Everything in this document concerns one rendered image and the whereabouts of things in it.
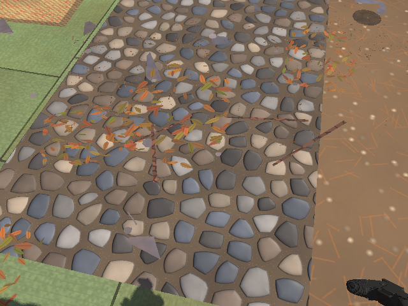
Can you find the robot right hand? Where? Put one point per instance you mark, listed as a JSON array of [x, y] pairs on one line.
[[385, 292]]

